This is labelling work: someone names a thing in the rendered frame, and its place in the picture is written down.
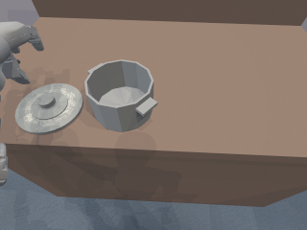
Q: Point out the knob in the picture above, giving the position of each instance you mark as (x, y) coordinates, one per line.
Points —
(46, 100)

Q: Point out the left robot hand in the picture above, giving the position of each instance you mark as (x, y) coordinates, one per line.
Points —
(17, 34)

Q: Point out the robot left forearm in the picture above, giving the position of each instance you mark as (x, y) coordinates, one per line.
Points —
(5, 53)

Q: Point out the table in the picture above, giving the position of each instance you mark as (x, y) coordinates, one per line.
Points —
(230, 82)

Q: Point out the lid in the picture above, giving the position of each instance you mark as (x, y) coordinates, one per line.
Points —
(37, 120)

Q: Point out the pot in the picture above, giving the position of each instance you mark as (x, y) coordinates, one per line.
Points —
(121, 94)

